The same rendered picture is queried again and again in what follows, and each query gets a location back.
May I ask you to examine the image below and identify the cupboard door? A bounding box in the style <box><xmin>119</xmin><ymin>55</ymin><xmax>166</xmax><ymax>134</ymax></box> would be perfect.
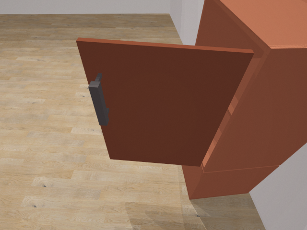
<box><xmin>76</xmin><ymin>37</ymin><xmax>254</xmax><ymax>167</ymax></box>

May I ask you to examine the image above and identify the handle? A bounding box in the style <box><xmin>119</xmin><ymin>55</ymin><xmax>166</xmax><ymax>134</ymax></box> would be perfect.
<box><xmin>88</xmin><ymin>73</ymin><xmax>109</xmax><ymax>126</ymax></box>

